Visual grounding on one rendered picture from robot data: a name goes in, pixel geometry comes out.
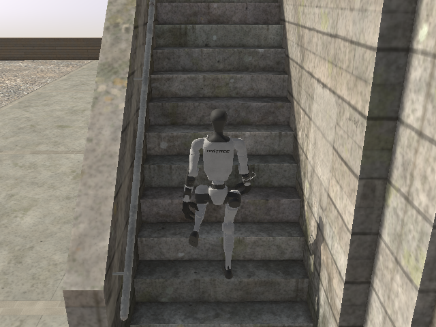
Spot stairs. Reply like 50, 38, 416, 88
130, 0, 313, 327

